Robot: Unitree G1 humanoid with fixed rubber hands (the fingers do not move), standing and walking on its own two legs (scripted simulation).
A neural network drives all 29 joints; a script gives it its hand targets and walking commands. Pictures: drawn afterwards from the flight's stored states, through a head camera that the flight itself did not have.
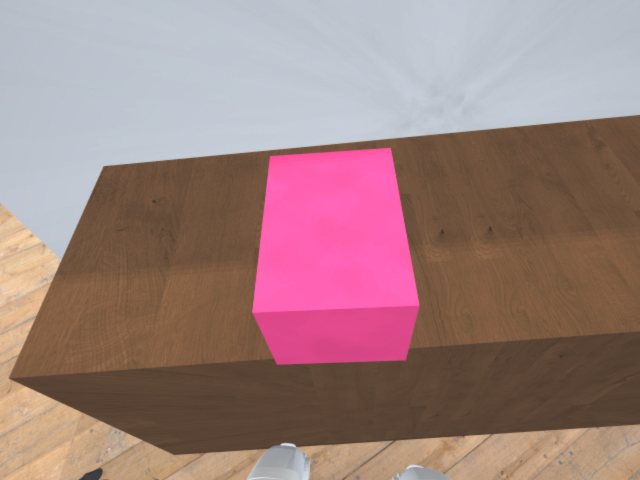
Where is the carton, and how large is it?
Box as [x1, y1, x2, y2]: [252, 148, 418, 364]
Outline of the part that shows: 390,148 270,156 252,312 277,364 405,359 418,308 418,300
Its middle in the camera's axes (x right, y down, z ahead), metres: +0.02 +0.03 +0.57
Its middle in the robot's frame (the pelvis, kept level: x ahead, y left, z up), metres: +0.42 +0.02 +0.00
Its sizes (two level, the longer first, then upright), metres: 0.262 0.182 0.161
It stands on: a pedestal, 0.65 m high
